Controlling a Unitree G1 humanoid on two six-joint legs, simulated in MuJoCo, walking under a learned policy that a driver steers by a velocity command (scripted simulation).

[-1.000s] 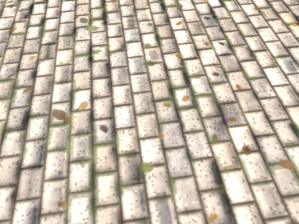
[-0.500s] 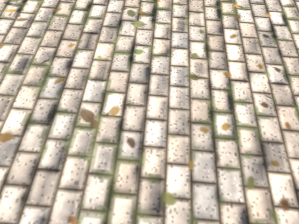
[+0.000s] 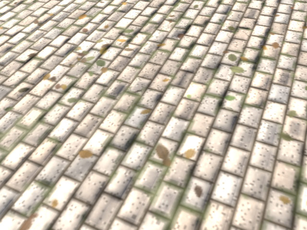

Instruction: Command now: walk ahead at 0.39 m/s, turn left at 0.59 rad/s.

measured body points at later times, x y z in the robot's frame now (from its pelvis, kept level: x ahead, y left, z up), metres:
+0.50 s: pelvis +0.22 +0.11 -0.01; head +0.25 +0.12 +0.44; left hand +0.25 +0.40 -0.12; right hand +0.40 -0.13 -0.11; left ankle +0.22 +0.19 -0.75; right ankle +0.23 -0.06 -0.66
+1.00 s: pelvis +0.52 +0.10 -0.01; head +0.57 +0.10 +0.43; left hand +0.65 +0.38 -0.12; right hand +0.65 -0.17 -0.12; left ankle +0.43 +0.25 -0.65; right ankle +0.58 +0.04 -0.75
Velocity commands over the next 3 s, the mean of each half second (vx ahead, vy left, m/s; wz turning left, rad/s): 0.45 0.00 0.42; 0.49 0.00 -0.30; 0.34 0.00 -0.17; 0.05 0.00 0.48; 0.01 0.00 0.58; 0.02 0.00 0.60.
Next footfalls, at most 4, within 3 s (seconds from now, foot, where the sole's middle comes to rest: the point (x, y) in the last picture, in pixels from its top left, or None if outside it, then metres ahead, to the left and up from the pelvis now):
0.32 left None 0.26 0.20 -0.78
0.84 right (168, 210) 0.63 0.04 -0.78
1.32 left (132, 159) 0.90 0.23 -0.78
1.74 right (174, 163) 0.88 0.01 -0.78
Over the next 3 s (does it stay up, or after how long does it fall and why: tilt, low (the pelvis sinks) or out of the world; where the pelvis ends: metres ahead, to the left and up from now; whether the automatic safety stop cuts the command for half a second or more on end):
stays up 0.78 0.16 -0.01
